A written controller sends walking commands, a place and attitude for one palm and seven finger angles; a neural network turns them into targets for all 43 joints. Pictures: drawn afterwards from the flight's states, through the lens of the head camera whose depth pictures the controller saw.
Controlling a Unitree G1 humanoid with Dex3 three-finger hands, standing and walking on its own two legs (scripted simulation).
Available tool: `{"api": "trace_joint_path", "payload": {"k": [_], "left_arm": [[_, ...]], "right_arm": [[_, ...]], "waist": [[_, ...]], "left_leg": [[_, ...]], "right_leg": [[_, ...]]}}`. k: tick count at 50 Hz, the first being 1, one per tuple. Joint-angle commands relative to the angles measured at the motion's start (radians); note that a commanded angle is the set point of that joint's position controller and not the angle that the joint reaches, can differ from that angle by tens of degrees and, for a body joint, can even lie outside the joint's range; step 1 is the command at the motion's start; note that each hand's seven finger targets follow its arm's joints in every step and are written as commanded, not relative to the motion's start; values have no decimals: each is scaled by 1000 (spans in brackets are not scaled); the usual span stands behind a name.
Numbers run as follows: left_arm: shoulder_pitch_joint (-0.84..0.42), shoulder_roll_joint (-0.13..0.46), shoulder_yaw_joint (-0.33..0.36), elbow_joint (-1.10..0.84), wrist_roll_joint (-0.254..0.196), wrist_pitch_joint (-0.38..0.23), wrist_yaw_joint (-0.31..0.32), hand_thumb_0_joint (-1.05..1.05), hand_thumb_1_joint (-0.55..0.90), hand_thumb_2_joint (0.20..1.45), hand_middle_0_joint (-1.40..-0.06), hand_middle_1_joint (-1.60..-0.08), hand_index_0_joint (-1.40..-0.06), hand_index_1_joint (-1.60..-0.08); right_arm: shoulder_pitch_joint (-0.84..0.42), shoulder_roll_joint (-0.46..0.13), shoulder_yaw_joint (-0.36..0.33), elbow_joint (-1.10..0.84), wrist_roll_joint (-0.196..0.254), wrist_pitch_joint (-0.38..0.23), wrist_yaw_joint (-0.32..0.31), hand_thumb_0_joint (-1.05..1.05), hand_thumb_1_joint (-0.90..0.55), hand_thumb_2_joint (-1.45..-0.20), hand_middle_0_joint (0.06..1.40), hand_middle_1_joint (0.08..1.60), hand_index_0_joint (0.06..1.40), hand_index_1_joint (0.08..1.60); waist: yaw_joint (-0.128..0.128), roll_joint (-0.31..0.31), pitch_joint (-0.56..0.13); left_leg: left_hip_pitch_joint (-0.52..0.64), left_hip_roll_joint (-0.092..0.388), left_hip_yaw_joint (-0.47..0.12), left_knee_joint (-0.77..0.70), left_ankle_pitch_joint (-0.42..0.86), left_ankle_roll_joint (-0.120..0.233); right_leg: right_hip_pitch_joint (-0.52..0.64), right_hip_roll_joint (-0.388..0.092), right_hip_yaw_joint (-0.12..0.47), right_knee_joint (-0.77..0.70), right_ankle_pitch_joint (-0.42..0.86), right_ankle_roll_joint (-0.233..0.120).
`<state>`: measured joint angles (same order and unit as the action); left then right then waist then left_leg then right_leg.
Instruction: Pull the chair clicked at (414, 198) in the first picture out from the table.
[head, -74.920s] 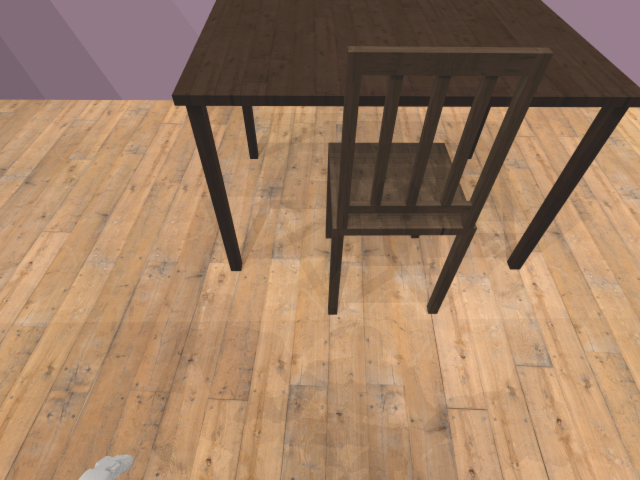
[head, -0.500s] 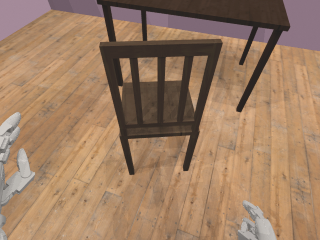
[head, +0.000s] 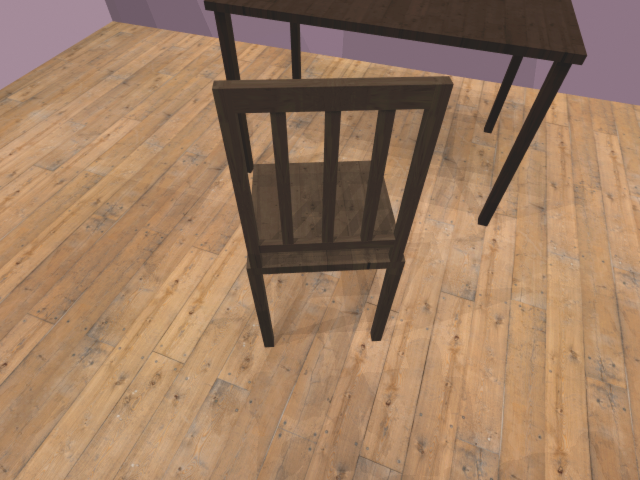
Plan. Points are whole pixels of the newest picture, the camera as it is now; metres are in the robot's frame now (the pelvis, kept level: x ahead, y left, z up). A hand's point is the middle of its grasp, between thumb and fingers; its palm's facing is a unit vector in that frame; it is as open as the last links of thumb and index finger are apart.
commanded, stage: let the arm hang, fingers relaxed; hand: left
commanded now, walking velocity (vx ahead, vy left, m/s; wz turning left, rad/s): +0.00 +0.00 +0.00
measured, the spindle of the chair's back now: (329, 184) +0.65 +0.02 -0.05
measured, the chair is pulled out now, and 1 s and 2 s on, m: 0.55 0.55 0.55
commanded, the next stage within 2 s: look to check the result in 0.58 s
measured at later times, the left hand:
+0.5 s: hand out of the picture -0.01 +0.15 -0.17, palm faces +0.01 -0.99 -0.16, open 7.3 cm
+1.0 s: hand out of the picture +0.00 +0.16 -0.17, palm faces +0.02 -0.98 -0.18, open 7.3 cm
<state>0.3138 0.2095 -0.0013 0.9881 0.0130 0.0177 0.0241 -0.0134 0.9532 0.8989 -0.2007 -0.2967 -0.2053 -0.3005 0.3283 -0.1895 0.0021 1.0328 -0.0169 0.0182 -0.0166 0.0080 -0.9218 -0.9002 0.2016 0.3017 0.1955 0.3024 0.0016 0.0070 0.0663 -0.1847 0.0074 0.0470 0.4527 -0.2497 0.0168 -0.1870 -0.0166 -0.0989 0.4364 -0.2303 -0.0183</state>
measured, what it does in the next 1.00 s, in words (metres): stands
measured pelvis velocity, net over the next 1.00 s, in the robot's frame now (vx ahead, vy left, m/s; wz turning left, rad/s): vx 0.02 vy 0.00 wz -0.02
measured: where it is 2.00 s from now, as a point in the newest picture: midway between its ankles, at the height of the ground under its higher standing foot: outside the picture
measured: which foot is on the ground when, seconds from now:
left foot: down 0.00-1.00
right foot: down 0.00-1.00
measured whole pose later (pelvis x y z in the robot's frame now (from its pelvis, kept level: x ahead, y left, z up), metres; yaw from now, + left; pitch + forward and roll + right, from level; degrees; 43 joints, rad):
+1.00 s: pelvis +0.02 +0.00 +0.00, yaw -1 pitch -1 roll +0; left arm 0.33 0.11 -0.01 1.10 0.01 -0.01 0.04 0.00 0.91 0.90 -0.20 -0.30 -0.20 -0.30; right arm 0.33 -0.11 0.01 1.13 -0.01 -0.02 -0.04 0.00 -0.91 -0.90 0.20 0.30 0.19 0.30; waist 0.00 0.01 0.04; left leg -0.13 0.01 0.07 0.40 -0.26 0.02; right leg -0.15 -0.02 -0.08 0.42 -0.25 -0.02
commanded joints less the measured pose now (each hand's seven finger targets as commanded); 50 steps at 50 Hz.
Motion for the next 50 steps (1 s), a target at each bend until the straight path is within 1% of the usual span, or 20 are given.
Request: {"api": "trace_joint_path", "payload": {"k": [1,3,5,7,10,15,18,19,21,23,26,28,29,30,33,36,39,43,49,50], "left_arm": [[31,79,8,-6,-5,-22,8,0,900,900,-200,-300,-200,-300],[43,72,6,13,-5,-22,9,0,900,900,-200,-300,-200,-300],[49,74,5,29,-5,-22,10,0,900,900,-200,-300,-200,-300],[57,65,3,41,-4,-22,12,0,900,900,-200,-300,-200,-300],[71,54,2,54,-4,-24,14,0,900,900,-200,-300,-200,-300],[91,37,0,73,-5,-27,17,0,900,900,-200,-300,-200,-300],[97,24,2,78,-4,-30,19,0,900,900,-200,-300,-200,-300],[102,21,1,81,-5,-31,20,0,900,900,-200,-300,-200,-300],[104,12,2,87,-4,-31,21,0,900,900,-200,-300,-200,-300],[103,6,4,89,-5,-34,21,0,900,900,-200,-300,-200,-300],[108,-3,3,96,-5,-33,22,0,900,900,-200,-300,-200,-300],[111,-5,3,99,-6,-35,22,0,900,900,-200,-300,-200,-300],[110,-7,4,98,-6,-36,22,0,900,900,-200,-300,-200,-300],[112,-8,3,101,-6,-36,22,0,900,900,-200,-300,-200,-300],[111,-11,4,103,-6,-37,23,0,900,900,-200,-300,-200,-300],[109,-11,2,103,-6,-35,23,0,900,900,-200,-300,-200,-300],[112,-12,3,103,-6,-37,24,0,900,900,-200,-300,-200,-300],[107,-13,4,104,-7,-36,24,0,900,900,-200,-300,-200,-300],[105,-15,5,105,-6,-36,24,0,900,900,-200,-300,-200,-300],[105,-15,4,106,-7,-36,25,0,900,900,-200,-300,-200,-300]], "right_arm": [[55,-84,-18,-27,3,-23,-1,0,-900,-900,200,300,200,300],[68,-80,-17,-13,3,-24,-2,0,-900,-900,200,300,200,300],[77,-72,-14,2,3,-24,-2,0,-900,-900,200,300,200,300],[88,-66,-13,12,3,-24,-3,0,-900,-900,200,300,200,300],[97,-51,-11,26,4,-27,-5,0,-900,-900,200,300,200,300],[105,-32,-8,45,6,-31,-10,0,-900,-900,200,300,200,300],[109,-21,-7,52,8,-36,-13,0,-900,-900,200,300,200,300],[108,-16,-7,53,9,-35,-14,0,-900,-900,200,300,200,300],[108,-7,-8,60,8,-36,-16,0,-900,-900,200,300,200,300],[115,-4,-8,65,8,-40,-19,0,-900,-900,200,300,200,300],[115,4,-7,70,10,-41,-22,0,-900,-900,200,300,200,300],[119,5,-8,72,10,-43,-24,0,-900,-900,200,300,200,300],[120,7,-8,73,11,-41,-24,0,-900,-900,200,300,200,300],[116,7,-9,75,11,-42,-24,0,-900,-900,200,300,200,300],[117,6,-11,78,10,-41,-25,0,-900,-900,200,300,200,300],[117,7,-11,81,10,-38,-24,0,-900,-900,200,300,200,300],[118,6,-12,83,11,-38,-25,0,-900,-900,200,300,200,300],[115,2,-12,86,10,-40,-26,0,-900,-900,200,300,200,300],[117,4,-12,87,12,-41,-27,0,-900,-900,200,300,200,300],[117,5,-12,90,10,-42,-27,0,-900,-900,200,300,200,300]], "waist": [[-2,8,21],[-3,-18,27],[-2,-15,34],[-3,-47,46],[-2,-15,48],[-1,-4,38],[-1,-6,32],[1,-15,31],[-2,5,39],[-4,19,20],[-2,16,33],[-5,18,13],[-2,9,24],[-3,16,20],[-5,2,16],[-7,-1,36],[-5,-8,24],[-7,10,20],[-6,-4,27],[-7,12,26]], "left_leg": [[-64,98,-119,-137,-7,33],[-54,97,-111,-139,-15,34],[-59,93,-106,-140,-31,35],[-57,92,-103,-141,-26,35],[-49,93,-102,-140,-1,39],[-34,94,-97,-133,36,38],[-27,95,-92,-127,86,37],[-21,94,-91,-121,88,38],[-17,93,-88,-121,103,36],[-1,97,-85,-118,148,36],[-4,97,-87,-117,163,37],[13,97,-86,-108,197,37],[8,96,-87,-105,195,38],[17,98,-83,-106,197,37],[25,97,-83,-105,204,36],[17,97,-81,-109,178,35],[28,98,-82,-104,187,36],[37,102,-81,-111,201,35],[39,101,-80,-110,212,37],[42,102,-80,-111,225,37]], "right_leg": [[-6,-92,130,-111,-30,-36],[-20,-93,135,-118,-43,-35],[-26,-95,139,-122,-66,-35],[-40,-95,145,-124,-72,-35],[-44,-94,141,-116,-44,-34],[-41,-94,142,-107,-3,-33],[-27,-95,137,-99,41,-31],[-30,-95,136,-101,42,-32],[-34,-96,141,-100,54,-32],[-19,-96,137,-89,98,-33],[-17,-96,132,-91,110,-31],[-4,-98,133,-88,141,-32],[-6,-97,127,-90,145,-32],[-8,-101,129,-91,146,-32],[-2,-101,129,-94,157,-31],[-11,-100,129,-100,133,-31],[-8,-98,129,-102,141,-32],[-5,-98,129,-96,146,-32],[-6,-96,125,-97,156,-30],[-5,-97,128,-94,164,-31]]}}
